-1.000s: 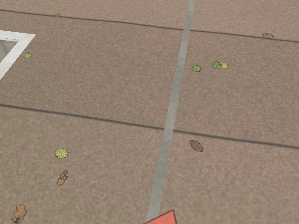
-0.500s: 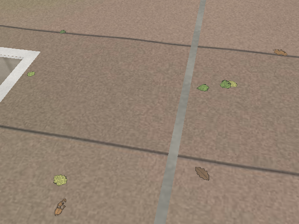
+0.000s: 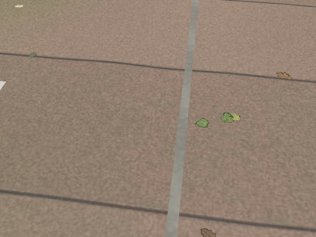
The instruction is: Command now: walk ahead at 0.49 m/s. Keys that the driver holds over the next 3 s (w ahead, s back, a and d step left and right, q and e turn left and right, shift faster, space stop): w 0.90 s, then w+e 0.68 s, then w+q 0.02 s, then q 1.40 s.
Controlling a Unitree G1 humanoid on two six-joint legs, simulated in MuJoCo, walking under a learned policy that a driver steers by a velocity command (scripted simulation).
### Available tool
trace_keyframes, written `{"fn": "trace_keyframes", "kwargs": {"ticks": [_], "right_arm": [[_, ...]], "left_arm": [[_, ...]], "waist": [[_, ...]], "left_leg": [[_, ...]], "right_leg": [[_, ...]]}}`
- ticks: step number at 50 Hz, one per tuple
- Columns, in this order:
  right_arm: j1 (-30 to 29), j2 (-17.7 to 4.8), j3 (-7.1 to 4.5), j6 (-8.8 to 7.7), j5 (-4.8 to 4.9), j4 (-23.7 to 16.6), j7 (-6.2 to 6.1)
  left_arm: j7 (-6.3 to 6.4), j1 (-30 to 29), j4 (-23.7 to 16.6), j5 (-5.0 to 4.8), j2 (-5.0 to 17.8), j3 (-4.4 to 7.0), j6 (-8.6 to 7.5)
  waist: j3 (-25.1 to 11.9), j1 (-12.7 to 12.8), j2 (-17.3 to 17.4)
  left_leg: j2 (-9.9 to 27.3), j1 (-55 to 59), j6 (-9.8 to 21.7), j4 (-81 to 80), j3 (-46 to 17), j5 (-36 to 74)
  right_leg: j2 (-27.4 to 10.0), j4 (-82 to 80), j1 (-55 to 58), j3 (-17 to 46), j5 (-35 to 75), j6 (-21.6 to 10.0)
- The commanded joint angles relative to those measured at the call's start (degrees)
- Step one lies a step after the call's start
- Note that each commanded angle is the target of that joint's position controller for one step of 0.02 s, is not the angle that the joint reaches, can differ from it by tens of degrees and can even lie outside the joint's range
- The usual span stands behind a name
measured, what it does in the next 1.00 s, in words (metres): walks ahead: right foot, then left foot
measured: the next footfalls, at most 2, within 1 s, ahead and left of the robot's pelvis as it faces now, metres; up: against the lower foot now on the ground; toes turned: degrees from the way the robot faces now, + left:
right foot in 0.30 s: +0.33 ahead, -0.17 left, +0.00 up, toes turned -2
left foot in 0.86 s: +0.65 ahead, +0.07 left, +0.00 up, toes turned +3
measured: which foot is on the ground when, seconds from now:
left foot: down 0.00-0.32, up 0.34-0.84, down 0.86-1.00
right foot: up 0.00-0.28, down 0.30-0.86, up 0.88-1.00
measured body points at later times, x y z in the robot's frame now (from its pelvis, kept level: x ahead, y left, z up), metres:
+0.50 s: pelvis +0.27 -0.08 +0.00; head +0.29 -0.10 +0.45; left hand +0.33 +0.18 -0.12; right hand +0.36 -0.35 -0.14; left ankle +0.27 +0.08 -0.66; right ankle +0.29 -0.16 -0.74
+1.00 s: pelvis +0.55 -0.01 -0.01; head +0.57 +0.00 +0.44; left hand +0.57 +0.25 -0.16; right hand +0.67 -0.27 -0.12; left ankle +0.61 +0.07 -0.74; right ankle +0.45 -0.16 -0.65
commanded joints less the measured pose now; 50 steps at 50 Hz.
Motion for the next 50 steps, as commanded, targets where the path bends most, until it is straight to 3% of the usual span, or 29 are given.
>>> {"fn": "trace_keyframes", "kwargs": {"ticks": [1, 5, 10, 12, 13, 14, 15, 16, 17, 18, 19, 20, 21, 22, 24, 28, 32, 37, 40, 41, 42, 43, 44, 45, 46, 47, 48, 50], "right_arm": [[-2.3, -7.6, -1.23, -0.93, 0.1, -3.2, -1.14], [2.2, -9.2, -1.51, -0.21, 0.98, -2.3, -1.95], [6.5, -9.7, -1.79, 0.94, 1.47, -0.3, -2.06], [6.1, -10.4, -2.14, 1.52, 1.52, -0.2, -2.2], [5.1, -10.8, -2.27, 1.83, 1.52, -0.4, -2.24], [3.8, -10.5, -2.08, 2.13, 1.34, -0.7, -2.24], [3.2, -8.5, -1.29, 2.2, 0.65, -1.6, -2.22], [7.4, -3.2, 0.46, 1.28, -0.04, -3.2, -1.92], [9.5, -1.7, 1.07, -0.26, 1.08, -2.4, -1.56], [5.0, -8.3, -0.56, -1.25, 2.44, -3.2, -1.34], [0.5, -9.5, -0.89, -1.56, 2.87, -4.6, -1.37], [-1.7, -8.7, -1.02, -1.26, 2.21, -4.9, -1.72], [-1.9, -8.1, -1.46, -0.5, 1.44, -4.9, -2.03], [-0.8, -6.7, -1.43, 0.35, 1.29, -4.6, -2.07], [0.1, -5.0, -1.37, 1.45, 1.14, -4.4, -2.2], [-8.1, -4.9, -1.72, 1.71, 0.54, -7.4, -2.3], [-16.2, -3.8, -1.3, 1.27, 0.84, -9.6, -1.64], [-23.7, -4.0, -0.93, 0.67, 1.46, -12.5, -0.27], [-23.0, -5.2, -1.27, 0.05, 1.55, -13.1, 0.63], [-20.1, -6.4, -1.83, -0.11, 1.51, -12.5, 0.65], [-13.9, -8.0, -2.84, -0.16, 1.4, -10.7, 0.46], [-3.5, -11.0, -4.36, -0.09, 1.31, -7.5, 0.03], [5.9, -16.2, -5.67, 0.08, 0.12, -5.7, -0.5], [8.0, -16.1, -5.29, 0.34, 0.42, -5.0, -0.17], [5.5, -11.5, -4.03, 0.18, 0.9, -5.3, -0.27], [-0.1, -9.5, -3.4, 0.04, 1.06, -6.5, -0.49], [-4.8, -7.8, -2.81, -0.15, 0.63, -7.3, -0.43], [-8.1, -4.9, -2.1, -0.72, -0.44, -6.9, -0.12]], "left_arm": [[0.37, 1.9, -2.4, 0.68, 2.4, 0.66, 0.32], [-0.28, -7.2, -4.8, 0.21, 1.6, 0.33, -0.28], [-1.99, -14.3, -7.5, -0.57, 2.3, 0.11, -0.81], [-2.61, -13.4, -8.0, -0.58, 3.5, 0.45, -1.33], [-2.72, -10.7, -7.5, -0.54, 4.5, 0.93, -1.56], [-2.61, -4.4, -5.7, -0.41, 6.2, 1.99, -1.71], [-2.2, 6.7, -2.5, -0.24, 9.8, 3.61, -1.85], [-1.9, 15.8, -1.1, 0.93, 16.5, 5.19, -1.59], [-2.25, 17.8, -0.2, 0.71, 14.3, 4.58, -1.29], [-2.34, 13.5, -1.0, 0.37, 9.9, 3.19, -1.44], [-2.28, 8.0, -2.4, 0.3, 7.4, 2.38, -1.34], [-2.57, 3.6, -3.1, 0.49, 5.7, 1.75, -1.27], [-2.8, 1.6, -3.3, 0.76, 4.2, 1.3, -1.4], [-3.02, 1.3, -2.7, 1.03, 3.6, 1.12, -1.42], [-2.94, 3.4, -1.2, 1.0, 4.6, 1.44, -1.74], [-1.65, 7.4, 0.8, 0.95, 6.4, 1.88, -1.28], [-0.86, 10.4, 2.1, 0.42, 7.2, 1.9, -0.82], [-0.45, 14.8, 4.9, -0.09, 7.6, 2.26, 0.2], [-0.07, 13.8, 5.3, -0.28, 8.6, 2.79, 0.96], [-0.03, 12.7, 5.0, -0.23, 9.1, 2.96, 1.19], [-0.03, 11.4, 4.7, -0.13, 9.1, 2.91, 1.5], [-0.06, 10.8, 4.1, 0.27, 7.8, 2.33, 1.68], [-0.38, 14.8, 2.9, 1.0, 3.8, 1.0, 1.13], [-0.91, 18.7, 3.8, 0.67, -1.1, -0.56, -0.33], [-1.13, 13.8, 3.4, -1.33, 5.1, 1.07, -1.37], [-1.01, 8.8, 1.6, -2.34, 7.3, 1.64, -1.8], [-0.51, 6.3, 1.3, -1.84, 7.2, 1.88, -1.61], [-0.09, 8.1, 1.9, -1.17, 4.8, 2.38, 0.15]], "waist": [[3.0, 2.7, 4.4], [3.1, -0.6, 4.5], [4.7, -2.8, 5.4], [4.0, -1.5, 6.1], [2.7, 0.4, 6.8], [-0.8, 3.9, 6.6], [-8.1, 8.3, 4.6], [-17.6, 8.6, -7.5], [-22.5, 8.1, -14.9], [-14.9, 7.7, -9.1], [-9.3, 6.2, -5.4], [-5.3, 4.4, -1.2], [-3.2, 2.6, -1.4], [-2.4, 1.4, -2.2], [-1.3, 0.4, -1.8], [1.1, 1.7, -0.6], [2.8, 4.1, -1.0], [5.5, 6.1, -1.1], [4.4, 4.3, -1.9], [2.5, 2.5, -2.8], [-1.3, -1.0, -3.1], [-7.7, -5.3, -1.9], [-16.9, -5.6, 7.6], [-23.4, -4.0, 18.4], [-17.7, -5.0, 13.2], [-9.8, -3.6, 10.1], [-6.0, -1.6, 5.5], [-2.7, 1.9, 7.2]], "left_leg": [[16.3, -5.4, 9.9, -11.6, -12.4, 3.7], [15.3, -0.6, 7.3, -10.7, -9.5, 4.6], [18.6, 8.1, 6.5, -6.7, -10.3, 3.2], [20.0, 10.7, 5.6, -3.7, -11.1, 5.6], [19.9, 11.0, 4.9, -0.7, -10.7, 11.1], [17.7, 10.2, 3.7, 6.7, -8.8, 20.7], [14.2, 4.0, 1.9, 20.4, -5.7, 22.6], [6.5, -17.0, -2.2, 43.7, -1.1, 4.0], [1.7, -30.0, -2.9, 55.9, -7.2, -24.3], [5.7, -35.4, -1.7, 61.0, -10.7, -22.0], [8.9, -35.4, -0.9, 59.9, -9.1, -16.4], [11.2, -32.8, -1.2, 56.2, -7.9, -11.8], [12.9, -29.7, -1.5, 52.4, -8.0, -8.8], [13.5, -26.7, -1.8, 50.6, -7.8, -7.1], [13.6, -26.1, -2.6, 48.3, -6.9, -4.8], [13.7, -32.6, -4.2, 36.9, -6.6, 4.6], [11.9, -30.3, -4.1, 23.7, -4.8, 13.3], [10.6, -31.9, -2.9, 16.1, -4.4, 10.7], [9.3, -27.7, -0.9, 13.5, -3.4, 4.8], [7.7, -22.2, -0.1, 13.1, -2.1, 3.1], [5.5, -13.1, 1.1, 12.3, -0.2, 2.9], [6.1, 1.9, 3.0, 13.2, -1.3, 4.5], [20.2, 24.6, 9.5, 13.6, -20.6, 2.3], [28.4, 34.8, 14.8, 4.2, -43.7, -6.8], [26.8, 30.3, 11.8, 1.9, -40.9, -11.4], [25.7, 20.9, 9.2, 0.5, -31.9, -8.1], [23.8, 12.0, 7.7, -1.6, -25.4, -3.8], [20.1, 1.9, 5.8, -5.7, -16.4, 0.0]], "right_leg": [[-2.5, -8.3, -1.7, 0.2, 8.7, 1.6], [0.1, -24.3, -0.1, -1.9, 17.3, 2.0], [1.8, -32.9, -0.1, -2.5, 12.9, 1.0], [2.6, -35.3, 2.7, -2.9, 8.4, -0.6], [3.8, -36.4, 7.1, -4.0, 6.7, -1.5], [5.8, -37.7, 15.7, -5.5, 6.1, -2.8], [3.5, -36.7, 31.1, -2.8, 7.4, -5.3], [-11.3, -37.8, 54.1, 18.9, 5.3, -12.8], [-17.0, -47.1, 61.2, 39.1, -1.6, -17.8], [-15.0, -47.9, 55.0, 33.5, -3.6, -14.7], [-12.7, -48.6, 46.8, 24.3, 0.0, -12.4], [-10.0, -50.8, 38.7, 18.0, 4.8, -11.2], [-7.6, -52.8, 33.5, 13.5, 7.4, -10.1], [-6.3, -54.5, 30.3, 10.9, 8.9, -9.7], [-5.3, -56.2, 28.0, 7.3, 14.5, -10.6], [-5.1, -57.7, 30.4, 3.8, 19.3, -10.6], [-3.7, -58.9, 31.5, 0.6, 15.7, -8.9], [-6.8, -56.5, 39.8, 0.8, 14.9, -8.7], [-8.4, -52.2, 43.2, 0.9, 21.6, -7.5], [-8.0, -49.0, 43.1, 0.3, 29.8, -6.9], [-6.2, -41.9, 41.9, -1.3, 39.1, -5.9], [-2.9, -29.7, 35.8, -3.5, 39.3, -4.1], [3.2, -7.8, 16.1, -6.3, 19.6, -0.9], [11.2, 6.1, 1.1, -0.2, -20.8, 0.8], [8.0, 12.3, -4.9, 5.2, -20.4, -0.6], [4.9, 11.7, -6.8, 3.4, -14.7, -1.5], [2.1, 8.7, -3.9, 2.4, -9.1, -1.5], [-0.9, 3.9, 2.9, 3.1, -3.7, -1.5]]}}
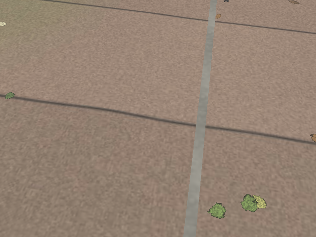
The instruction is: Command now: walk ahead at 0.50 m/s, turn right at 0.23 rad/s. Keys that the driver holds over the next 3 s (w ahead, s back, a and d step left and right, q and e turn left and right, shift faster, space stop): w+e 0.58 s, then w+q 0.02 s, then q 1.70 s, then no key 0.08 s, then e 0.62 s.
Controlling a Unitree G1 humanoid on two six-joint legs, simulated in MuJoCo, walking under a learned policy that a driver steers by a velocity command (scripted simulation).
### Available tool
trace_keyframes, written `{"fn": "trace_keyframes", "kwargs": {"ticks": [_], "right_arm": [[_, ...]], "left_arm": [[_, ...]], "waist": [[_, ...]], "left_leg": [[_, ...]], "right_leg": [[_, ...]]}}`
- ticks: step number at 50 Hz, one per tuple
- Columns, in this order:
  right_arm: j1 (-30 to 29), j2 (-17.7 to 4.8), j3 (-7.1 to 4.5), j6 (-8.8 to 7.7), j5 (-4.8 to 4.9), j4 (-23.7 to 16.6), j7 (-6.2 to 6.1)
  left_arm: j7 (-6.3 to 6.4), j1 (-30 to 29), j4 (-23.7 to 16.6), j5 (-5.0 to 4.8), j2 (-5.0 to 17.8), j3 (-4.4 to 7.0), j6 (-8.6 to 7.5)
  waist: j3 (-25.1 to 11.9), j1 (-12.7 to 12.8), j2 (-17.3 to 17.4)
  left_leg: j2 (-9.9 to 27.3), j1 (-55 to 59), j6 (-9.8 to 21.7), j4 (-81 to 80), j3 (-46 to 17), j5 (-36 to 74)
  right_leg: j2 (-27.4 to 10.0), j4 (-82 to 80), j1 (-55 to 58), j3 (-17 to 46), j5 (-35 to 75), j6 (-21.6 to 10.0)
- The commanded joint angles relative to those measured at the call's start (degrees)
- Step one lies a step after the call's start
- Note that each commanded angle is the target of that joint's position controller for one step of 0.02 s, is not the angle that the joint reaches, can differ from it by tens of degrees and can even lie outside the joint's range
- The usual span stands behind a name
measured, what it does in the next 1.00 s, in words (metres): walks ahead: right foot, then left foot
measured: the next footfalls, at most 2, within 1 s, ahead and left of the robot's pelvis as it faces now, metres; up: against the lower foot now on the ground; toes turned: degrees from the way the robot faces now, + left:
right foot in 0.46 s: +0.38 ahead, -0.16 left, +0.00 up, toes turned -16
left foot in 0.92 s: +0.67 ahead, -0.06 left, +0.00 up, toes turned -15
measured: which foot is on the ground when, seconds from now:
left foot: down 0.00-0.46, up 0.48-0.90, down 0.92-1.00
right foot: up 0.00-0.44, down 0.46-0.92, up 0.94-1.00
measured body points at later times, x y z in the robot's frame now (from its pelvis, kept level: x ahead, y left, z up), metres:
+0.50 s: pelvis +0.27 -0.06 -0.02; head +0.31 -0.08 +0.43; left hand +0.50 +0.14 -0.12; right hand +0.22 -0.34 -0.16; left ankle +0.09 +0.09 -0.66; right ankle +0.34 -0.15 -0.74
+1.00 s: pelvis +0.50 -0.10 -0.01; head +0.54 -0.11 +0.44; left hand +0.69 +0.13 -0.13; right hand +0.58 -0.40 -0.12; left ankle +0.63 -0.05 -0.74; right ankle +0.36 -0.17 -0.67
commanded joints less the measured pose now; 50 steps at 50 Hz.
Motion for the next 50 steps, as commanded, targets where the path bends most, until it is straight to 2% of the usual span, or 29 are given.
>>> {"fn": "trace_keyframes", "kwargs": {"ticks": [1, 5, 8, 11, 14, 17, 20, 21, 22, 23, 24, 25, 26, 27, 28, 29, 30, 32, 34, 36, 38, 41, 43, 45, 46, 47, 48, 49, 50], "right_arm": [[1.7, -3.8, -0.78, -1.12, -0.86, -1.0, 0.0], [4.5, -6.3, -1.55, -1.45, -1.2, 1.1, -1.23], [5.5, -6.7, -1.49, -1.14, -1.23, 1.7, -2.17], [6.8, -7.4, -1.45, -0.79, -0.86, 2.1, -2.86], [10.5, -8.1, -1.68, 0.18, -0.42, 3.4, -3.24], [11.8, -9.1, -2.12, 1.63, 0.13, 3.8, -3.4], [9.1, -11.5, -2.83, 2.66, 0.56, 2.4, -3.99], [8.0, -12.3, -3.04, 3.03, 0.6, 1.9, -4.17], [6.5, -12.3, -2.92, 3.09, 0.95, 1.2, -4.18], [7.2, -10.2, -2.15, 2.31, -0.13, -0.3, -3.95], [11.4, -2.2, 0.25, -0.02, -0.58, -3.3, -2.64], [4.9, -7.4, -0.79, -2.81, 1.62, -4.6, -1.47], [0.9, -8.4, -1.03, -3.75, 3.14, -6.1, -1.13], [0.5, -7.9, -1.04, -3.82, 2.29, -5.7, -1.48], [0.7, -8.7, -1.75, -3.12, 0.9, -5.2, -1.94], [1.9, -8.7, -2.04, -2.15, 0.46, -5.2, -1.93], [3.6, -8.0, -2.11, -1.23, 0.32, -4.9, -1.85], [3.7, -6.5, -1.8, -0.02, -0.33, -4.6, -2.13], [1.1, -5.1, -1.19, 0.31, -0.62, -5.3, -2.36], [-1.8, -4.0, -0.55, 0.17, -0.35, -5.6, -2.02], [-4.2, -4.4, -0.39, -0.01, 0.21, -6.1, -1.44], [-5.5, -5.9, -0.64, 0.16, 0.39, -6.8, -0.63], [-5.6, -7.9, -1.25, 0.1, 0.12, -7.9, 0.15], [0.5, -9.6, -2.18, -0.1, -0.39, -6.9, 0.82], [5.4, -12.2, -3.24, -0.19, -0.59, -6.0, 0.73], [8.6, -16.1, -4.09, 0.08, -1.18, -6.8, 0.24], [8.9, -16.2, -3.59, 0.77, -2.07, -7.5, 0.0], [7.2, -12.5, -2.96, 1.6, -0.98, -8.9, -0.23], [3.2, -11.0, -2.63, 2.39, -0.24, -10.7, -0.65]], "left_arm": [[0.49, 2.7, -2.5, -0.19, 3.2, 1.55, 0.78], [0.72, -1.4, -4.2, 0.16, 2.9, 2.14, 2.16], [0.11, -5.3, -5.8, 0.52, 2.7, 2.3, 1.78], [-0.93, -10.9, -7.8, 0.79, 1.6, 1.72, 1.59], [-2.02, -16.3, -10.7, 0.86, 0.6, 1.02, 1.62], [-3.26, -19.6, -13.7, 0.63, 0.5, 0.82, 1.67], [-4.07, -15.5, -15.0, 0.52, 3.1, 2.06, 1.98], [-4.08, -9.8, -14.1, 0.32, 5.2, 3.17, 2.1], [-3.48, -0.6, -11.9, 0.28, 8.7, 5.04, 2.13], [-1.99, 7.1, -10.4, 0.54, 14.4, 6.85, 2.67], [-1.88, 3.8, -12.3, 0.6, 17.9, 6.92, 2.06], [-1.98, 6.3, -12.0, 1.32, 13.0, 5.45, 1.79], [-1.85, 3.8, -12.1, 1.47, 9.6, 4.6, 1.26], [-2.07, -0.7, -12.9, 1.1, 7.6, 3.97, 0.87], [-1.97, -4.3, -13.9, 0.98, 5.6, 3.29, 0.72], [-1.7, -5.8, -14.8, 1.33, 5.0, 2.87, 0.74], [-1.45, -6.3, -14.9, 1.5, 5.2, 2.76, 0.68], [-0.86, -5.6, -14.4, 1.96, 6.6, 2.83, 0.29], [-0.17, -4.5, -13.3, 2.23, 7.1, 2.75, 0.36], [0.22, -3.5, -12.5, 2.2, 6.8, 2.45, 0.66], [0.49, -1.9, -11.3, 2.4, 7.2, 2.26, 0.73], [0.62, -3.6, -10.2, 2.81, 7.3, 2.07, 0.89], [1.11, -5.2, -10.0, 2.43, 8.2, 2.42, 1.62], [2.08, -7.2, -10.6, 1.65, 8.5, 2.6, 2.76], [2.49, -6.5, -11.2, 1.82, 8.5, 2.54, 3.12], [2.43, -4.3, -13.0, 3.3, 7.2, 2.01, 2.88], [1.57, 1.2, -13.3, 3.55, 2.9, 0.6, 2.57], [0.74, 0.4, -12.2, 2.38, 6.8, 1.1, 2.64], [0.68, -3.8, -13.2, 1.17, 7.7, 1.47, 3.25]], "waist": [[-3.5, 0.2, 7.0], [0.0, 0.2, 5.0], [0.7, -0.5, 4.6], [2.1, -2.3, 4.1], [4.1, -4.4, 3.2], [4.7, -4.7, 3.5], [0.1, -0.6, 7.2], [-3.2, 2.8, 8.1], [-8.0, 7.9, 6.8], [-13.4, 9.7, -1.9], [-19.4, 2.7, -13.5], [-21.5, 6.8, -6.7], [-14.1, 6.1, -4.3], [-8.7, 2.7, 2.2], [-6.5, 0.8, 3.0], [-5.3, -0.9, 2.3], [-5.1, -2.0, 2.0], [-3.6, -2.3, 1.3], [-2.6, -1.7, -0.3], [-3.1, 0.1, -1.9], [-4.1, 1.9, -2.3], [-3.8, 1.9, -2.9], [-3.3, 1.1, -3.4], [-5.4, -2.3, -3.0], [-8.5, -4.0, 0.0], [-14.1, -3.0, 9.5], [-21.1, -0.4, 19.4], [-23.6, -2.2, 11.7], [-17.2, -2.3, 7.6]], "left_leg": [[15.1, 9.8, 7.5, -17.9, -14.6, 2.9], [15.0, 10.0, 7.5, -20.2, -7.1, 10.5], [14.4, 12.6, 6.2, -20.5, -2.6, 13.6], [14.1, 14.6, 5.0, -21.1, 1.4, 14.3], [16.1, 21.5, 4.9, -19.4, 3.3, 17.3], [18.2, 27.6, 4.6, -15.2, 5.0, 24.5], [18.2, 27.9, 2.9, -4.3, 7.8, 51.2], [17.6, 26.5, 2.2, 4.2, 8.3, 57.1], [15.2, 20.9, 0.4, 16.7, 9.2, 52.9], [11.6, 5.1, -2.1, 35.7, 9.2, 27.3], [-2.3, -19.0, -5.2, 55.9, -0.1, -22.8], [0.3, -25.3, -3.3, 58.3, -11.0, -21.9], [3.2, -27.8, -1.6, 55.2, -10.5, -17.4], [5.9, -24.9, -1.5, 48.8, -10.1, -13.4], [7.6, -20.8, -2.1, 43.4, -9.6, -11.5], [8.5, -17.2, -2.7, 41.1, -9.7, -10.2], [9.0, -15.5, -3.6, 38.7, -9.0, -9.0], [8.7, -14.3, -5.5, 33.9, -6.8, -5.8], [7.9, -13.1, -6.1, 25.6, -5.2, 0.8], [6.4, -10.2, -5.1, 16.0, -3.8, 10.5], [5.0, -7.9, -4.2, 10.2, -3.6, 18.6], [4.2, -8.5, -2.6, 6.8, -5.0, 16.6], [3.3, -10.8, -1.2, 6.2, -4.9, 9.1], [0.9, -5.6, 0.5, 1.8, -2.9, 7.3], [1.6, 2.3, 2.5, -0.9, -5.3, 20.2], [11.5, 15.9, 8.4, 1.1, -19.0, 43.5], [22.8, 30.3, 19.7, -1.1, -38.7, 51.3], [21.0, 28.7, 18.4, -3.4, -38.9, 34.7], [18.5, 22.1, 15.8, -5.0, -33.8, 22.5]], "right_leg": [[-6.0, 0.3, -9.6, 3.6, 6.5, -0.6], [-5.6, -5.4, -16.4, 5.5, 14.8, 0.4], [-4.5, -13.9, -18.9, 5.2, 23.0, 0.9], [-4.0, -22.3, -18.0, 1.2, 28.0, 0.8], [-3.8, -27.3, -21.1, -1.2, 26.3, 0.2], [-2.8, -30.0, -22.3, -4.4, 19.8, -1.0], [2.4, -30.4, -10.5, -10.0, 11.4, -4.0], [4.6, -31.1, -2.6, -10.8, 9.8, -5.6], [6.5, -36.4, 11.4, -9.7, 14.1, -7.9], [-3.4, -38.0, 28.9, 6.4, 14.9, -11.8], [-17.5, -46.6, 46.0, 41.5, 10.5, -24.2], [-17.2, -51.2, 46.8, 42.7, 9.3, -22.5], [-14.9, -50.6, 40.7, 32.7, 12.5, -19.2], [-12.0, -51.1, 30.8, 25.1, 18.2, -16.7], [-9.7, -51.9, 23.7, 20.0, 22.4, -14.9], [-8.3, -53.3, 18.6, 18.0, 24.3, -14.5], [-8.1, -54.2, 16.2, 16.2, 26.4, -14.4], [-7.5, -54.6, 12.0, 10.3, 41.4, -14.1], [-5.2, -54.0, 9.8, 4.0, 50.5, -11.8], [-2.8, -53.5, 10.0, -0.4, 50.5, -8.8], [-3.6, -53.2, 12.4, -1.2, 47.1, -7.4], [-6.5, -51.2, 17.3, -0.8, 44.4, -7.0], [-8.4, -46.7, 21.3, -0.2, 47.1, -6.7], [-7.5, -37.3, 22.9, -1.0, 52.8, -4.8], [-4.0, -27.3, 20.6, -3.1, 49.0, -2.1], [2.5, -9.2, 8.7, -5.6, 26.1, 1.8], [11.0, 6.6, -8.8, -1.6, -18.1, 4.6], [7.2, 11.4, -11.1, 5.2, -16.2, 3.8], [5.3, 11.6, -14.2, 4.4, -11.9, 3.9]]}}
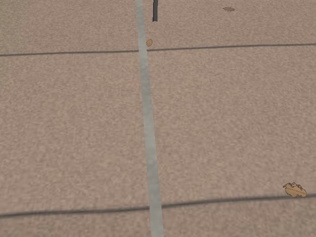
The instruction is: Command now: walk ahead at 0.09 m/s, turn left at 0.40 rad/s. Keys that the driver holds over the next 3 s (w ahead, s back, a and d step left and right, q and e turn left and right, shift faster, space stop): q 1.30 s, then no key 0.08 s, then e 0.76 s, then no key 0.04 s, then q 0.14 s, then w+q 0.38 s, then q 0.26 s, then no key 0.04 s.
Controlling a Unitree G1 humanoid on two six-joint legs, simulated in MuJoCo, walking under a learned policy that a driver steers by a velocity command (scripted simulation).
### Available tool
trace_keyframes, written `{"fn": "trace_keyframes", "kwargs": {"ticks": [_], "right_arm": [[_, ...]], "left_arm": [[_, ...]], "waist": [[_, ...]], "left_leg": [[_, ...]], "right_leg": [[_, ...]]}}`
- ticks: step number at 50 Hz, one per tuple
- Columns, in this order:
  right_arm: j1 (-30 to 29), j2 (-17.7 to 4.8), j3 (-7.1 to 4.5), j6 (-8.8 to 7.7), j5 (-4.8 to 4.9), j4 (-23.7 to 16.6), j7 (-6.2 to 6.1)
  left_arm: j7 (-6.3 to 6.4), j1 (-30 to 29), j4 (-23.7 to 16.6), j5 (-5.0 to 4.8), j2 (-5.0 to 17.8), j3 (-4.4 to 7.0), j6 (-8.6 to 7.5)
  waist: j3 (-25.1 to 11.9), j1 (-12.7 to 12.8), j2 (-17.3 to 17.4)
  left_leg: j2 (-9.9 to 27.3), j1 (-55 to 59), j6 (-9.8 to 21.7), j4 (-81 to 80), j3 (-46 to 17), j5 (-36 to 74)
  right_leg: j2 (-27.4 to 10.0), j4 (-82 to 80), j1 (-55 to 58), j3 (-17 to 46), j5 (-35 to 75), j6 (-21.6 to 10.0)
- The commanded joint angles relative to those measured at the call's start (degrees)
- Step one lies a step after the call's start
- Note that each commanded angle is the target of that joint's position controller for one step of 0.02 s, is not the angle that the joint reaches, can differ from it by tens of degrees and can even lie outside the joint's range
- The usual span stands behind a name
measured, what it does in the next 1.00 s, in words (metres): steps on the spot, turning left: right foot, then left foot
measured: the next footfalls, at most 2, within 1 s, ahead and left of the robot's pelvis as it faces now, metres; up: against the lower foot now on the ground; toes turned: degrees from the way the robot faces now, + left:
right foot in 0.36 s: +0.14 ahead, -0.15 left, +0.00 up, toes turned +18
left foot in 0.80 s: +0.03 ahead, +0.09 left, +0.00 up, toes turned +31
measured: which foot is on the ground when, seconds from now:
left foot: down 0.00-0.36, up 0.38-0.78, down 0.80-1.00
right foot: up 0.00-0.34, down 0.36-0.80, up 0.82-1.00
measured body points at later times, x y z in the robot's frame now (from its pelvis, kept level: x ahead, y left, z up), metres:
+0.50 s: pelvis +0.06 -0.05 +0.02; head +0.10 -0.07 +0.47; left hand +0.10 +0.26 -0.07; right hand +0.29 -0.28 -0.09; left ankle +0.04 +0.08 -0.64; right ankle +0.11 -0.16 -0.72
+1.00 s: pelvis +0.04 -0.01 +0.02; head +0.06 +0.04 +0.47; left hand +0.00 +0.32 -0.09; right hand +0.33 -0.15 -0.05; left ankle +0.00 +0.07 -0.72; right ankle +0.12 -0.14 -0.64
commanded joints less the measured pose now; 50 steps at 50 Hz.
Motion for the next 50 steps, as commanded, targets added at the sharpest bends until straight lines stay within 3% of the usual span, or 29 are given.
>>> {"fn": "trace_keyframes", "kwargs": {"ticks": [1, 2, 3, 5, 8, 14, 17, 18, 19, 20, 21, 22, 23, 24, 26, 29, 32, 36, 39, 40, 41, 42, 43, 44, 45, 46, 50], "right_arm": [[1.9, -7.7, -1.96, 1.67, 1.39, -5.4, -1.22], [0.6, -7.4, -1.75, 2.39, 1.5, -6.1, -1.65], [-0.1, -7.8, -1.84, 2.98, 0.9, -6.4, -1.93], [0.0, -8.7, -2.39, 3.69, 0.11, -7.2, -2.5], [1.0, -10.1, -3.23, 4.11, 0.91, -8.2, -3.5], [1.1, -9.9, -3.61, 5.76, 1.21, -9.9, -4.05], [0.1, -9.4, -3.53, 6.7, 1.94, -10.9, -4.27], [1.2, -7.9, -3.09, 6.86, 2.07, -11.2, -4.37], [2.4, -4.8, -2.4, 6.72, 2.0, -12.0, -4.15], [1.0, -7.6, -3.35, 5.66, 1.6, -13.8, -3.69], [2.9, -11.2, -4.55, 5.37, 1.14, -12.3, -3.36], [4.8, -11.5, -4.96, 5.82, 1.52, -10.5, -3.3], [6.1, -9.9, -4.73, 6.59, 1.46, -9.2, -3.64], [6.3, -8.6, -4.34, 7.15, 1.45, -9.2, -3.62], [4.0, -6.8, -3.62, 7.49, 2.13, -10.7, -3.32], [-1.1, -5.5, -2.85, 7.32, 2.32, -13.7, -2.95], [-1.9, -4.6, -2.22, 7.26, 2.02, -15.1, -2.06], [-1.1, -5.8, -2.77, 7.76, 2.17, -15.8, -1.18], [3.3, -5.7, -3.45, 7.94, 2.21, -14.6, -0.64], [5.8, -7.6, -4.25, 7.84, 2.06, -13.8, -1.16], [8.1, -14.0, -5.87, 7.47, 1.93, -14.5, -2.11], [7.0, -17.4, -5.95, 6.45, 0.01, -15.8, -1.94], [8.0, -14.1, -5.2, 5.22, -0.56, -15.5, -1.48], [5.5, -12.6, -4.43, 4.49, -0.29, -14.8, -1.62], [2.5, -11.4, -4.2, 4.42, 0.71, -14.9, -2.0], [0.4, -10.2, -3.65, 4.66, 1.69, -15.2, -2.33], [0.1, -10.4, -3.4, 5.27, 1.14, -15.1, -3.32]], "left_arm": [[0.0, 2.6, -3.8, -0.81, 6.6, 1.4, 0.69], [0.62, 1.1, -4.4, -0.15, 7.0, 1.75, 1.52], [0.89, 0.9, -5.1, 0.01, 6.4, 1.79, 2.11], [1.39, 2.4, -4.9, 0.03, 4.4, 1.36, 2.12], [1.86, 2.1, -4.9, -0.1, 4.2, 1.2, 1.77], [1.23, 0.4, -5.9, -0.77, 5.0, 1.53, 0.62], [0.3, 4.6, -4.8, -1.14, 5.5, 2.1, -0.43], [0.32, 6.6, -4.5, -0.51, 8.1, 2.94, -0.51], [0.69, 5.5, -5.5, 1.11, 13.0, 3.94, 0.0], [0.35, 3.9, -6.1, 3.3, 13.5, 4.14, 0.11], [0.63, 0.2, -8.2, 2.88, 10.1, 3.28, -0.17], [0.86, -2.4, -8.9, 1.75, 7.7, 2.7, -0.19], [1.01, -3.4, -9.5, 0.75, 6.7, 2.36, -0.07], [1.15, -3.2, -9.5, 0.14, 6.4, 2.07, 0.09], [1.44, -1.4, -9.4, 0.44, 6.7, 2.02, 0.65], [1.96, 2.5, -8.7, 0.59, 8.3, 2.71, 1.51], [1.66, 2.0, -9.0, 0.26, 10.6, 3.63, 1.88], [0.56, 0.8, -8.9, -0.77, 11.8, 4.27, 1.75], [0.27, -0.5, -8.2, -2.37, 11.4, 4.32, 1.54], [0.03, 2.6, -6.9, -2.0, 9.3, 3.82, 1.32], [-0.28, 2.7, -8.3, 0.66, 5.7, 2.67, 1.25], [0.03, -1.3, -11.6, 1.46, 5.1, 2.21, 0.97], [0.28, -4.7, -11.7, 0.6, 8.3, 3.06, 0.91], [0.4, -5.1, -11.5, -0.32, 8.8, 3.32, 1.1], [0.89, -4.0, -10.4, -0.05, 8.6, 3.52, 1.32], [1.25, -3.4, -10.1, 0.41, 9.3, 3.78, 1.62], [0.75, -1.4, -9.4, -0.04, 7.1, 3.21, 1.51]], "waist": [[-13.1, -0.9, 0.3], [-9.8, -0.1, -0.2], [-8.1, 1.0, 2.2], [-8.2, 1.4, 6.4], [-11.3, 0.4, 6.9], [-10.2, -1.0, 9.3], [-9.5, 1.7, 9.5], [-9.9, 1.8, 6.6], [-8.8, -0.2, -7.1], [-7.0, -0.4, -18.1], [-6.9, -1.3, -12.3], [-6.4, -2.2, -8.2], [-6.3, -2.3, -6.4], [-5.4, -1.6, -6.3], [-4.5, -0.3, -7.5], [-5.3, 3.0, -9.8], [-6.7, 3.4, -10.7], [-6.8, 3.0, -11.8], [-7.3, -0.2, -10.5], [-8.3, -0.6, -6.0], [-9.6, 0.0, 9.2], [-10.3, -0.8, 18.4], [-12.2, -4.2, 11.3], [-9.5, -2.2, 9.6], [-8.3, -0.6, 6.5], [-7.6, 0.3, 6.9], [-9.2, 1.2, 7.2]], "left_leg": [[17.6, 22.9, 13.0, -11.2, -25.6, 9.4], [16.2, 16.0, 11.6, -13.2, -24.2, 2.5], [13.5, 11.0, 10.4, -14.8, -22.6, -1.9], [10.6, 8.7, 9.6, -15.3, -20.0, -1.3], [10.3, 10.8, 9.2, -14.2, -20.9, -3.2], [9.7, 11.9, 7.3, -13.5, -26.6, -10.6], [7.2, 10.2, 4.9, -10.3, -27.1, -9.6], [4.5, 5.6, 2.4, -6.1, -24.7, -13.9], [-2.8, -4.4, -0.9, 7.5, -14.7, -23.5], [-5.5, -10.3, -3.3, 21.2, -8.3, -29.9], [-2.5, -9.6, -4.7, 30.5, -10.0, -26.7], [-2.2, -9.3, -5.6, 34.2, -9.0, -23.1], [-1.9, -9.8, -6.7, 37.8, -8.1, -20.3], [-1.6, -11.0, -7.7, 41.1, -7.6, -18.7], [-0.5, -11.2, -8.9, 39.9, -4.6, -16.1], [1.9, -12.3, -10.4, 31.1, -2.9, -15.3], [3.9, -5.9, -9.8, 22.7, -0.5, -17.0], [3.4, 2.4, -7.2, 12.6, 3.1, -16.7], [1.4, 12.1, -2.9, -3.8, 5.2, -6.5], [1.5, 20.5, -1.0, -8.8, 2.3, 1.5], [14.7, 31.9, 3.8, -9.3, -15.9, 22.0], [26.3, 30.5, 16.4, -8.4, -30.1, 33.1], [24.3, 28.8, 17.7, -9.9, -27.5, 27.8], [20.6, 26.8, 14.3, -9.7, -22.4, 23.5], [17.2, 25.0, 11.1, -9.5, -19.4, 19.3], [15.9, 23.4, 9.7, -9.6, -18.1, 19.0], [13.1, 20.7, 9.6, -10.0, -17.2, 17.0]], "right_leg": [[-4.2, 15.3, -18.4, 4.6, 1.7, 1.6], [-5.5, 10.7, -16.6, 4.4, 4.2, 1.8], [-5.7, 5.9, -13.3, 3.7, 5.9, 1.9], [-4.4, -2.1, -10.1, 2.2, 7.7, 2.7], [-4.0, -9.4, -8.5, 3.2, 10.9, 4.0], [-3.0, -20.6, -5.2, 3.9, 12.5, 3.7], [-2.9, -35.3, 3.6, 2.3, 18.8, 1.4], [-8.8, -39.3, 9.9, 6.0, 20.2, -0.6], [-21.8, -42.9, 14.2, 18.9, 23.2, -6.6], [-29.3, -45.6, 9.1, 29.8, 31.8, -14.1], [-28.2, -44.2, 8.5, 25.7, 34.4, -14.4], [-24.1, -42.5, 8.4, 18.8, 35.5, -11.3], [-21.0, -41.3, 9.5, 14.3, 35.5, -9.2], [-20.4, -40.9, 9.8, 11.8, 38.2, -9.2], [-18.6, -41.4, 10.5, 6.9, 39.8, -9.8], [-20.4, -41.2, 16.9, 5.9, 40.9, -11.4], [-22.2, -40.9, 16.2, 3.6, 41.6, -11.9], [-23.6, -39.6, 13.7, 1.3, 41.6, -11.4], [-22.6, -33.3, 11.4, -1.8, 38.6, -7.3], [-20.2, -27.3, 6.0, -5.3, 32.8, -3.4], [-14.2, -10.5, -9.3, -10.7, 11.0, 2.4], [-6.7, 2.7, -21.6, -5.5, -8.6, 5.3], [-7.6, 9.1, -21.6, 0.9, -7.3, 5.1], [-8.3, 10.0, -22.0, 2.0, -2.4, 4.2], [-8.8, 7.9, -21.9, 2.4, 2.3, 4.1], [-8.8, 6.2, -21.0, 2.6, 5.4, 4.3], [-6.2, 0.7, -16.0, 1.8, 11.3, 5.3]]}}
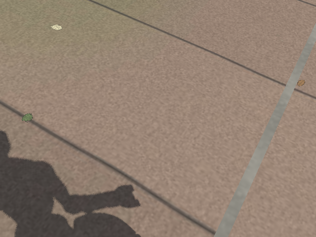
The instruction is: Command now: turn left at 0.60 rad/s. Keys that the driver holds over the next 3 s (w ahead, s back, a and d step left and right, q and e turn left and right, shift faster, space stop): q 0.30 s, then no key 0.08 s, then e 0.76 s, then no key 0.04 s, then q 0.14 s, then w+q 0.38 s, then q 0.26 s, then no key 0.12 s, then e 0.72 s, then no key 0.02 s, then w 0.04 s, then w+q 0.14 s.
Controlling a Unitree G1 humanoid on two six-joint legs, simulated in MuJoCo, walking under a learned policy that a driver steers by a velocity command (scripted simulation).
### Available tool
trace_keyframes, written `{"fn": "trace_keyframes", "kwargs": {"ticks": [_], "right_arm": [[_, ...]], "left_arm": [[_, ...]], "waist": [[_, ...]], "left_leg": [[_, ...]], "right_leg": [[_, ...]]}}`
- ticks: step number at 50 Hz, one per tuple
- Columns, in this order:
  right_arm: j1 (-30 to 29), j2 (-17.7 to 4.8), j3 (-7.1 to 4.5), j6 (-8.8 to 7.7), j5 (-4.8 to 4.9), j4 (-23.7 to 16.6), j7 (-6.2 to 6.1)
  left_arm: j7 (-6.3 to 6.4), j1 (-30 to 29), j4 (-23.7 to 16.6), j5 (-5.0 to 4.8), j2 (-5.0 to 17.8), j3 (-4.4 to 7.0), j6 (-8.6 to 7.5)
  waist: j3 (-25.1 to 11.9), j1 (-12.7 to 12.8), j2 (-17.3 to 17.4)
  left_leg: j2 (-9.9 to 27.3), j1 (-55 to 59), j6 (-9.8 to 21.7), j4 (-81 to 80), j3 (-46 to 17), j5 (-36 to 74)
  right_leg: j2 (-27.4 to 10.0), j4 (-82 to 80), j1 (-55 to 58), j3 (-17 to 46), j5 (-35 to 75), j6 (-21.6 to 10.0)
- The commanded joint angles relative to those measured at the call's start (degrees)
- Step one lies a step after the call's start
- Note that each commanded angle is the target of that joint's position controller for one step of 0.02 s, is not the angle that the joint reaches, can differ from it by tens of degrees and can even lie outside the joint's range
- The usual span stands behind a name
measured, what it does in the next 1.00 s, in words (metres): steps on the spot: right foot, then left foot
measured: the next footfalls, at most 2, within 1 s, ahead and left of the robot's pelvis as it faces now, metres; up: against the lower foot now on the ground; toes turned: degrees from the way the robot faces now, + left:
right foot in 0.28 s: +0.07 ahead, -0.13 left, +0.00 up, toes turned +15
left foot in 0.60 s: -0.01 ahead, +0.12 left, +0.00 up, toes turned +8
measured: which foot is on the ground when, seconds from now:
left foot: down 0.00-0.28, up 0.30-0.58, down 0.60-0.92, up 0.94-1.00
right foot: up 0.00-0.26, down 0.28-0.62, up 0.64-0.90, down 0.92-1.00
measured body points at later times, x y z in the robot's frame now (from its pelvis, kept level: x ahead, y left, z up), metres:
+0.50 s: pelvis +0.00 -0.03 +0.00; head +0.04 -0.04 +0.45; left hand +0.07 +0.27 -0.09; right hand +0.22 -0.27 -0.11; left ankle -0.06 +0.11 -0.69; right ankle +0.03 -0.14 -0.74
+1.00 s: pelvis -0.01 -0.05 -0.02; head +0.02 -0.08 +0.43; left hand +0.14 +0.23 -0.09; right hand +0.14 -0.34 -0.13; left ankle -0.07 +0.10 -0.69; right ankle -0.01 -0.14 -0.74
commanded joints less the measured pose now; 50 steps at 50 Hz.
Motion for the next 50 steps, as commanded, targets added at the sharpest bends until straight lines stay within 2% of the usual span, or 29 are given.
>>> {"fn": "trace_keyframes", "kwargs": {"ticks": [1, 6, 10, 13, 14, 15, 16, 17, 19, 21, 24, 26, 28, 29, 30, 31, 32, 33, 35, 36, 38, 40, 44, 45, 46, 47, 48, 49, 50], "right_arm": [[-1.8, -9.5, -2.63, -0.68, 0.08, -3.9, -0.98], [-1.8, -11.0, -3.14, -0.05, 0.14, -4.0, -1.06], [-2.6, -11.0, -3.13, 0.37, 0.58, -4.1, -0.52], [-4.2, -9.7, -2.7, 0.83, 1.53, -4.5, -0.95], [-2.1, -6.9, -1.92, 0.75, 0.97, -4.7, -1.01], [-0.9, -6.5, -1.96, 0.26, 1.38, -6.0, -0.99], [0.2, -11.5, -3.52, -0.29, 0.08, -4.6, -1.09], [1.0, -13.0, -4.35, -0.16, 0.49, -3.2, -0.93], [2.3, -9.9, -3.83, 0.91, 0.37, -1.1, -1.24], [1.0, -5.7, -2.34, 1.03, 0.32, -1.3, -1.13], [-1.3, -0.4, 0.08, 0.46, -0.84, -1.7, -0.73], [-2.6, -2.3, -0.55, 0.11, -0.27, -1.6, -0.57], [0.5, -4.2, -1.33, -0.24, 0.07, 0.1, -0.53], [1.3, -6.2, -1.76, -0.43, -0.17, 0.0, -0.78], [3.5, -9.0, -2.33, -0.44, -0.67, -0.4, -1.4], [2.7, -12.7, -3.36, -0.05, -1.35, 0.6, -1.72], [2.2, -10.0, -3.0, -0.02, -1.5, 0.4, -1.42], [0.4, -8.1, -2.53, -0.19, -1.49, -0.2, -1.41], [0.1, -7.7, -2.39, -0.94, -1.27, -0.6, -1.86], [0.3, -7.7, -2.31, -1.47, -1.06, -0.3, -2.0], [-1.6, -7.8, -2.52, -1.71, -0.47, 0.0, -1.97], [-3.7, -8.2, -2.76, -1.25, -0.21, -0.1, -1.89], [-3.8, -9.3, -3.15, -0.61, 0.92, 0.5, -1.74], [-4.0, -9.0, -3.05, -0.69, 1.49, 0.7, -1.69], [-0.7, -7.4, -2.7, -0.98, 1.27, 2.0, -1.42], [0.5, -3.7, -1.61, -1.1, -1.51, 0.9, -1.24], [-6.0, -3.9, -1.22, -1.3, -1.73, -2.2, -1.79], [-7.2, -6.6, -1.96, -1.26, -0.68, -2.1, -2.04], [-6.7, -7.3, -2.23, -1.12, -0.21, -1.3, -2.11]], "left_arm": [[0.04, -0.7, -4.0, -0.23, 3.4, 0.68, -0.86], [-0.71, -2.9, -4.9, -0.52, 2.9, 0.24, -1.36], [-1.56, -2.1, -5.3, -1.07, 3.5, 0.52, -2.26], [-1.95, 2.4, -4.1, -0.77, 4.2, 1.17, -2.91], [-1.56, 4.0, -4.4, 0.21, 7.8, 1.97, -2.68], [-1.57, 2.7, -4.0, 1.7, 11.9, 2.75, -2.05], [-1.53, 1.5, -5.4, 1.93, 8.4, 1.94, -2.35], [-1.21, -0.8, -6.1, 1.45, 5.6, 0.97, -2.4], [-0.9, -3.5, -6.3, -0.26, 3.7, 0.23, -2.16], [-0.84, -2.2, -5.4, -0.22, 2.9, -0.53, -1.82], [-1.5, -2.4, -4.4, -0.27, 1.5, -1.37, -1.52], [-1.85, 0.7, -3.6, -0.98, 5.1, -0.34, -0.91], [-1.92, 1.5, -3.4, -2.15, 6.6, -0.01, -0.7], [-1.92, 3.2, -3.1, -2.4, 6.8, 0.04, -1.07], [-2.18, 3.1, -3.7, -1.49, 5.5, -0.5, -1.72], [-2.53, 3.3, -4.8, -1.16, 2.4, -1.28, -2.47], [-2.41, 1.3, -5.0, -1.17, 2.7, -1.46, -2.53], [-2.3, 0.4, -5.2, -1.4, 4.4, -0.76, -2.18], [-1.97, -0.1, -5.6, -1.51, 4.9, 0.04, -0.84], [-1.99, 0.7, -5.8, -1.6, 4.5, 0.31, -0.12], [-2.16, 2.0, -5.7, -1.91, 2.7, -0.04, 0.92], [-2.66, 1.5, -6.4, -1.85, 1.6, -0.54, 1.36], [-3.93, 3.2, -7.7, -2.17, 3.0, 0.09, 1.88], [-3.88, 5.6, -7.1, -1.89, 3.2, 0.45, 1.96], [-3.28, 7.2, -6.9, -1.37, 4.9, 1.17, 1.86], [-2.2, 8.4, -8.4, -1.3, 12.1, 2.85, 1.56], [-2.94, 9.5, -9.5, 0.81, 14.5, 2.64, 0.27], [-3.39, 9.0, -9.7, 1.27, 12.3, 1.96, -0.97], [-3.2, 6.7, -9.3, 0.72, 10.6, 1.38, -1.61]], "waist": [[-8.6, 0.3, 9.5], [-7.4, -1.0, 10.9], [-7.6, -1.0, 11.9], [-8.4, 1.8, 10.5], [-10.4, 0.8, 2.6], [-7.0, -1.8, -14.7], [-6.9, -0.6, -11.1], [-6.1, -1.5, -6.8], [-4.1, -1.9, -4.6], [-4.0, -1.0, -4.7], [-6.2, -0.3, -8.3], [-5.3, 1.4, -10.3], [-4.4, -0.4, -8.8], [-5.2, -0.2, -7.4], [-7.9, -0.5, -2.7], [-7.7, 1.8, 9.9], [-7.5, -0.1, 13.4], [-5.4, -0.5, 13.6], [-3.7, -1.8, 15.0], [-3.4, -1.4, 13.4], [-3.1, -0.3, 10.8], [-3.8, -0.4, 11.5], [-6.0, 0.2, 11.9], [-6.5, 1.4, 10.8], [-6.6, 1.5, 5.8], [-6.8, 0.1, -11.2], [-8.5, 3.2, -15.9], [-8.6, 4.0, -8.7], [-6.5, 2.3, -6.1]], "left_leg": [[12.7, 10.1, 10.6, -6.1, -14.0, 22.1], [12.0, 6.6, 10.6, -5.7, -19.5, 11.9], [11.4, 6.8, 10.0, -3.9, -24.9, 14.1], [7.3, 3.3, 5.6, 0.6, -24.6, 10.6], [3.4, -3.3, 2.2, 9.1, -19.6, -2.6], [-6.3, -15.6, -1.5, 19.4, -7.1, -21.9], [-2.7, -16.6, -4.4, 34.0, -6.4, -25.2], [-1.8, -16.0, -5.3, 39.6, -6.4, -21.5], [-1.7, -16.8, -7.3, 43.7, -5.7, -15.4], [-2.0, -13.7, -8.2, 39.8, -4.5, -13.4], [2.0, -3.7, -8.7, 18.4, 0.4, -13.8], [0.6, 0.2, -8.7, 8.4, 2.8, -12.4], [-0.5, 6.6, -6.7, -6.2, 3.8, 0.4], [1.4, 11.5, -4.8, -7.7, 1.2, 4.9], [7.5, 17.9, -2.6, -5.1, -2.9, 13.9], [12.9, 17.3, 2.2, -2.6, -6.8, 16.6], [15.9, 13.2, 6.3, -5.0, -9.8, 13.2], [17.4, 12.0, 7.8, -6.2, -11.0, 12.3], [20.7, 12.2, 10.1, -6.5, -12.7, 20.1], [22.3, 12.6, 11.1, -6.0, -12.4, 25.2], [20.7, 12.0, 10.0, -5.3, -7.8, 27.9], [18.9, 10.3, 8.9, -4.8, -3.4, 27.5], [18.9, 9.8, 6.7, -0.6, 0.0, 23.4], [17.9, 7.8, 4.9, 2.4, 1.7, 19.4], [15.0, 3.3, 1.3, 8.9, 5.2, 10.4], [8.4, -11.5, -5.1, 26.5, 11.2, -12.8], [1.1, -19.7, -6.8, 38.6, 3.3, -29.4], [2.6, -21.0, -6.7, 44.8, -0.9, -27.9], [3.7, -21.3, -6.0, 45.2, -1.4, -22.8]], "right_leg": [[0.5, -5.6, -2.6, 2.0, 3.3, 0.6], [2.2, -17.7, 3.5, 3.0, 2.6, 0.2], [3.6, -26.0, 8.6, 3.4, 1.6, -1.0], [1.7, -42.2, 20.5, 3.1, 14.4, -3.4], [-8.7, -43.6, 28.0, 11.3, 19.5, -7.2], [-19.3, -46.0, 28.4, 25.1, 30.9, -16.6], [-23.6, -46.3, 25.5, 27.9, 32.1, -21.9], [-20.4, -45.6, 23.4, 22.5, 30.5, -20.4], [-14.3, -44.4, 22.9, 14.6, 27.6, -16.5], [-11.3, -44.5, 21.9, 10.5, 30.4, -16.4], [-8.2, -43.5, 22.7, 7.7, 29.5, -15.3], [-8.7, -42.3, 23.0, 10.7, 28.8, -16.1], [-8.6, -40.8, 21.2, 12.8, 29.3, -15.0], [-8.3, -40.5, 18.5, 14.0, 27.7, -12.8], [-6.7, -37.6, 14.2, 12.9, 21.9, -9.6], [-0.4, -32.9, 8.8, 5.0, 11.2, -6.1], [1.3, -28.7, 9.2, 1.1, 3.7, -3.9], [1.5, -24.1, 7.3, -0.3, 0.8, -3.2], [0.9, -11.9, 2.1, -0.3, -8.9, -2.6], [-0.2, -6.8, 0.1, 0.9, -11.3, -2.2], [-1.1, -6.6, 0.2, 0.2, -9.1, -1.5], [-1.3, -11.1, 4.2, -2.1, -5.2, -1.3], [0.5, -25.4, 12.5, -6.0, 3.6, -3.3], [2.1, -31.6, 17.2, -7.2, 8.9, -4.6], [2.3, -37.4, 23.2, -3.9, 16.9, -6.4], [-11.5, -41.3, 32.5, 16.5, 37.6, -11.8], [-22.2, -43.9, 29.3, 32.5, 44.6, -24.6], [-20.8, -44.7, 29.1, 29.9, 39.7, -25.7], [-17.5, -44.0, 27.6, 24.6, 35.2, -22.5]]}}
Over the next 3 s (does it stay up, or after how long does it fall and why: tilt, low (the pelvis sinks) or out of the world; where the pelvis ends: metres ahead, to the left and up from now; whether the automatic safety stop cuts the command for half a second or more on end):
stays up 0.26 -0.07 0.00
